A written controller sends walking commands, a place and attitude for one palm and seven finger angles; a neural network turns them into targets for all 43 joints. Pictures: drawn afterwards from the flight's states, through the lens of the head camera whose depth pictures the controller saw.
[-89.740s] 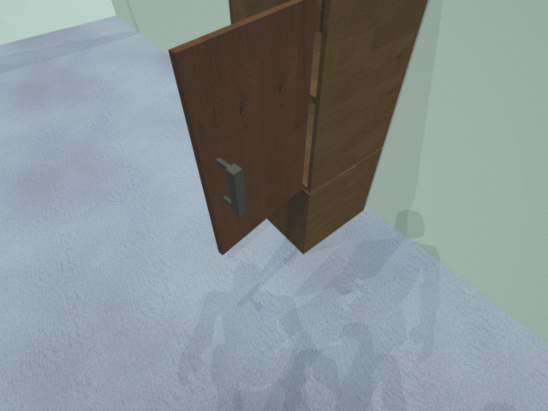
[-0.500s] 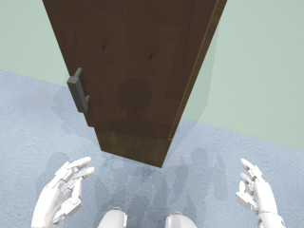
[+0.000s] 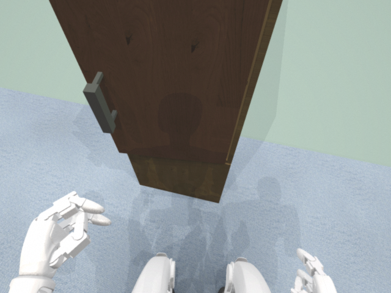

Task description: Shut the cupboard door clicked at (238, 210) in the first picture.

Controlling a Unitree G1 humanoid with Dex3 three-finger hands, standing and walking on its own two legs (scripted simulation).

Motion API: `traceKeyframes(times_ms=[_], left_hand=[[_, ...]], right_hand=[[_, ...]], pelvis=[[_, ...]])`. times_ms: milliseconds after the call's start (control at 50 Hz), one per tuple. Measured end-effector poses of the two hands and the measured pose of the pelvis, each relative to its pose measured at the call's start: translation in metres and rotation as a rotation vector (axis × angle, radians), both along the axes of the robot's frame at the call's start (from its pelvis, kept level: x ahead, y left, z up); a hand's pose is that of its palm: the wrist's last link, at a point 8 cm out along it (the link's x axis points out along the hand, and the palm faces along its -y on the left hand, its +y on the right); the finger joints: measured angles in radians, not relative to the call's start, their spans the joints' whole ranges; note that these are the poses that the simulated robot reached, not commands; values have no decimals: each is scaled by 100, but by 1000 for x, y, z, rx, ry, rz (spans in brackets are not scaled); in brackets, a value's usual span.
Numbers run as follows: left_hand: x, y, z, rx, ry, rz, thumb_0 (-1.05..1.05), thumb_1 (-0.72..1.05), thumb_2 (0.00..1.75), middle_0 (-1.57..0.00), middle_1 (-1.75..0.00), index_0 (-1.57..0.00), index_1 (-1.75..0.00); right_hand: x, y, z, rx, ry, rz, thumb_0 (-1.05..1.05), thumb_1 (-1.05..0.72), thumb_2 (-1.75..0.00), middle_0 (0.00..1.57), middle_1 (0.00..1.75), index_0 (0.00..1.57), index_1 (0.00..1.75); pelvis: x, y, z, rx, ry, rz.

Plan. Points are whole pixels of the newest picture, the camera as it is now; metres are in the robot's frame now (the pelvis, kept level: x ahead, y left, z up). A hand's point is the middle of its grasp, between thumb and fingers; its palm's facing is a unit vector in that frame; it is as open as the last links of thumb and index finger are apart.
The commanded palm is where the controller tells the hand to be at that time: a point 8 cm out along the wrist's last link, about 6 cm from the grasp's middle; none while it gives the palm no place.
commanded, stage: raise the hand and make a fist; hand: left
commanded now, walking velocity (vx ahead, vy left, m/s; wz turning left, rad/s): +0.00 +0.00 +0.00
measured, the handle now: (104, 103) +0.51 +0.26 +0.04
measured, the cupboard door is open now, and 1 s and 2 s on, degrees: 7 7 7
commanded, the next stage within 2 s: bring the fist close to the handle in 1.02 s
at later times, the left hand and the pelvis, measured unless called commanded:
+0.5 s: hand (91, 232) +0.22 +0.20 +0.03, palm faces -0.07 -1.00 -0.02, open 3.1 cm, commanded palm +0.21 +0.26 +0.05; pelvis +0.01 +0.02 +0.00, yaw +1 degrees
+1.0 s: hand (94, 219) +0.24 +0.20 +0.05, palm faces -0.03 -1.00 -0.05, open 3.1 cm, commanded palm +0.21 +0.24 +0.05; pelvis +0.01 +0.00 +0.00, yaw +1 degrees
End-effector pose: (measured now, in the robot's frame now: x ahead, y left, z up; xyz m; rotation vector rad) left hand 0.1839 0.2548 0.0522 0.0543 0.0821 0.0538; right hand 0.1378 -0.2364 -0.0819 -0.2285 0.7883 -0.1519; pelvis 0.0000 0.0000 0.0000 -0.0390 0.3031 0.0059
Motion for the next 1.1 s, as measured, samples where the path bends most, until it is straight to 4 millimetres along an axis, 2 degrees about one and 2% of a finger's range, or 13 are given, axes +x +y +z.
traceKeyframes(times_ms=[60,180,220,340,380,440,520,680,820,980,1100], left_hand=[[0,1,-1,7,-64,-31,2,90,90,-90,-107,-90,-107],[10,-11,-27,-50,7,-165,2,90,90,-101,-119,-101,-119],[13,-8,-25,-51,11,-157,2,90,90,-105,-123,-105,-123],[13,12,6,-16,-78,-43,2,90,90,-116,-135,-116,-135],[13,13,6,-12,-71,-38,2,90,90,-120,-138,-119,-139],[15,10,-8,-21,-7,-76,2,90,90,-124,-143,-124,-143],[21,4,-21,-36,47,-130,2,90,90,-127,-147,-127,-147],[34,14,7,-1,-79,-81,2,90,90,-129,-149,-129,-150],[34,0,-16,-36,51,-131,2,90,90,-130,-150,-130,-150],[33,-5,5,-6,-90,-87,2,90,90,-130,-150,-130,-150],[28,-14,-11,-23,8,-114,2,90,90,-130,-150,-130,-150]], right_hand=[[3,-8,2,-46,-8,20,2,-90,-90,21,30,20,30],[29,-5,14,-84,-89,34,2,-90,-90,20,30,20,30],[39,2,20,-79,-119,41,2,-90,-90,20,30,20,30],[67,30,33,-28,-171,105,2,-90,-90,20,30,20,30],[74,38,34,-11,-176,130,2,-90,-90,20,30,20,30],[79,46,32,3,-176,156,2,-90,-90,21,30,21,30],[79,47,28,-4,-158,164,1,-90,-90,21,30,21,30],[64,31,19,-13,-85,125,2,-90,-90,21,30,21,30],[52,14,16,-21,-64,76,2,-90,-90,21,30,21,30],[50,3,16,-33,-73,72,2,-90,-90,21,30,20,30],[54,2,15,-9,-86,69,2,-90,-90,21,30,20,30]], pelvis=[[-1,4,-4,-7,8,9],[-2,12,-10,-14,18,9],[0,14,-8,-16,16,7],[8,18,0,-25,9,15],[10,20,1,-28,9,20],[11,21,0,-29,13,22],[12,20,-2,-30,20,21],[17,16,-1,-31,26,20],[17,12,-1,-18,31,11],[15,3,-3,-12,25,12],[13,-1,-3,-7,22,12]])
